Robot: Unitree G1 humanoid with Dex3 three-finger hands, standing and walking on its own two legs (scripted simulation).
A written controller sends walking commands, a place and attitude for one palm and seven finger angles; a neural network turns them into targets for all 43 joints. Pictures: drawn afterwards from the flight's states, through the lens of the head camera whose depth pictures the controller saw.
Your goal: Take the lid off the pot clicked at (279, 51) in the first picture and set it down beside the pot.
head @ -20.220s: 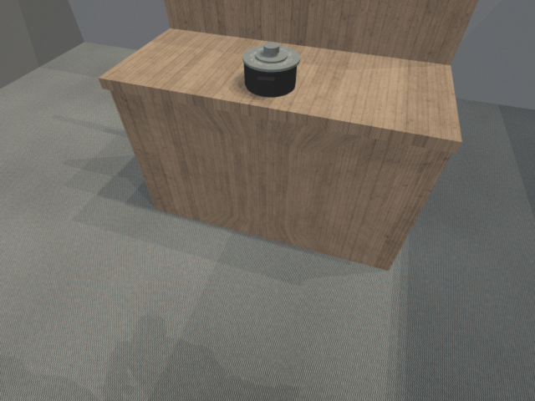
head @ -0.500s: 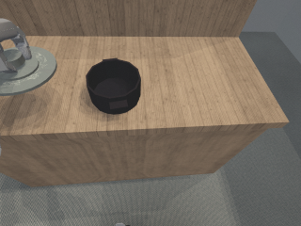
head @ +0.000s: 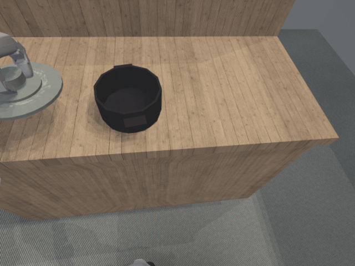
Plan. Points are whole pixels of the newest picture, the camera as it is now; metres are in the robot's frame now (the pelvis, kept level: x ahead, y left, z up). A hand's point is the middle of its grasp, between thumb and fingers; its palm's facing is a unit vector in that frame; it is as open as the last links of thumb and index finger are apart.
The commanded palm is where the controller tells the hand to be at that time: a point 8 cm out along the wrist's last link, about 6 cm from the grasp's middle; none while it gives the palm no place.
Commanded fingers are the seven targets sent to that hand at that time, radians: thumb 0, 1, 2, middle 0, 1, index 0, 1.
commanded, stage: lower the lid onto the table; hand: left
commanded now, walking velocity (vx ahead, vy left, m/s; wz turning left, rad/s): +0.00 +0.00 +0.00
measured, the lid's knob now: (10, 77) +0.50 +0.33 +0.12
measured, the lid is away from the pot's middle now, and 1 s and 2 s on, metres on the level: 0.23 0.23 0.23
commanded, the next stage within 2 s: open the fingers wide in 1.66 s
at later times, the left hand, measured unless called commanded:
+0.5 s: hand (14, 87) +0.48 +0.32 +0.11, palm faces -0.46 -0.14 -0.88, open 8.0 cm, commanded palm +0.53 +0.32 +0.18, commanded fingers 0.00 0.59 1.05 -0.79 -1.16 -0.79 -1.08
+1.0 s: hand (20, 97) +0.48 +0.32 +0.08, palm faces -0.47 -0.12 -0.87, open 8.0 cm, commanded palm +0.54 +0.32 +0.14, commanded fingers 0.00 0.59 1.05 -0.79 -1.16 -0.79 -1.08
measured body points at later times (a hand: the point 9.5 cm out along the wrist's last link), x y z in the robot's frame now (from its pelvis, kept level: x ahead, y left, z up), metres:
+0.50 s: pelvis +0.00 +0.00 -0.01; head +0.09 +0.01 +0.43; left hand +0.50 +0.32 +0.16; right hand -0.01 -0.29 -0.12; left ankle +0.03 +0.07 -0.72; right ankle -0.04 -0.16 -0.72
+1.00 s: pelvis -0.01 +0.00 -0.02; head +0.10 +0.03 +0.42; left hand +0.50 +0.33 +0.13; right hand -0.03 -0.28 -0.12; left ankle +0.03 +0.07 -0.72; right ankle -0.04 -0.15 -0.72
